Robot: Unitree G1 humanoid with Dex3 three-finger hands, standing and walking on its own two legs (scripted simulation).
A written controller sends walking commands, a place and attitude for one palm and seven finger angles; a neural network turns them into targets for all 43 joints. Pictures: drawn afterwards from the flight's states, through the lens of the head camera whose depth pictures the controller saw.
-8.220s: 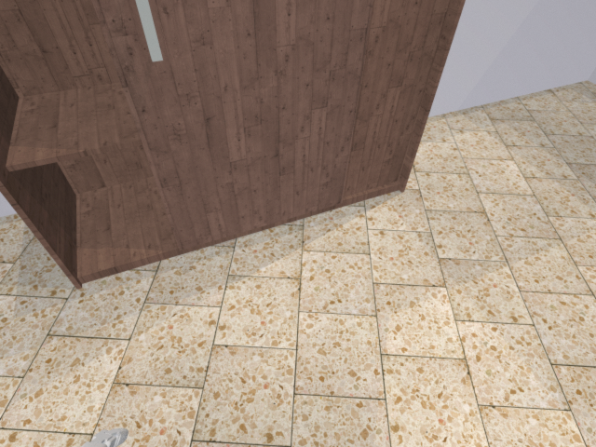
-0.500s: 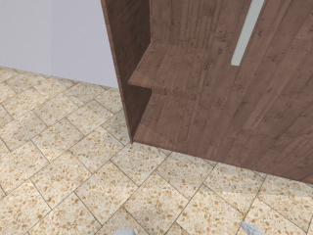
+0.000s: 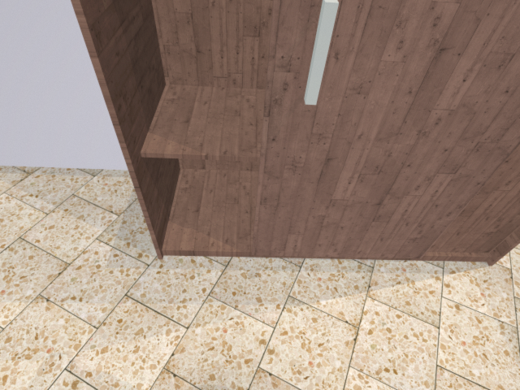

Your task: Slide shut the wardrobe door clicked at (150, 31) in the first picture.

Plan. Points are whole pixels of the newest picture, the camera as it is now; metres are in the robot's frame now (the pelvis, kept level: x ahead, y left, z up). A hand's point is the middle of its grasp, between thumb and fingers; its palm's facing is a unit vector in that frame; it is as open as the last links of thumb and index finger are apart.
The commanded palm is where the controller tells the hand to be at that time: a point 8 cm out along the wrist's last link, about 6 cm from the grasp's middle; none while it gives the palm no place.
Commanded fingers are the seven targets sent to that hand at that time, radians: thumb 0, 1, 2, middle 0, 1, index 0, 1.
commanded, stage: take the last steps up to it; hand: right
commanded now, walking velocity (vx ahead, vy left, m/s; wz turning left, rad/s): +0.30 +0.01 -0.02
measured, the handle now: (317, 52) +0.75 -0.09 +0.18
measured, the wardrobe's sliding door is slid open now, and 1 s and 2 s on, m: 0.39 0.39 0.39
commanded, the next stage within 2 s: come to a stop and stand still in 0.70 s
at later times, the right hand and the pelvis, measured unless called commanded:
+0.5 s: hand out of the picture +0.15 -0.22 -0.18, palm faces +0.00 +0.98 -0.18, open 7.4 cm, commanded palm none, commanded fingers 0.00 -0.90 -0.90 0.20 0.30 0.20 0.30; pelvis +0.11 -0.03 -0.01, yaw +1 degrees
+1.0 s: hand (336, 322) +0.30 -0.16 -0.18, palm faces +0.04 +0.98 -0.19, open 7.3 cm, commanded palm none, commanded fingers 0.00 -0.90 -0.90 0.20 0.30 0.20 0.30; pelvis +0.27 +0.01 -0.01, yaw +2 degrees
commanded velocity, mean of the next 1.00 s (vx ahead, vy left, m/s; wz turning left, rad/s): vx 0.13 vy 0.02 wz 0.02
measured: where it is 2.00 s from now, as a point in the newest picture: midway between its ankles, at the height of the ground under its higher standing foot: outside the picture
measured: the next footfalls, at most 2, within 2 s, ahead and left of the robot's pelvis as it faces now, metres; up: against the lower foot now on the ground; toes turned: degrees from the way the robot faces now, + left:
right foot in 0.12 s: +0.03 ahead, -0.14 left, +0.00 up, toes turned -4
left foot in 0.60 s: +0.31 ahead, +0.11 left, +0.00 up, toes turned +8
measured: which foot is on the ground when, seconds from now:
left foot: down 0.00-0.12, up 0.14-0.58, down 0.60-1.00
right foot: up 0.00-0.10, down 0.12-0.62, up 0.64-0.98, down 1.00-1.00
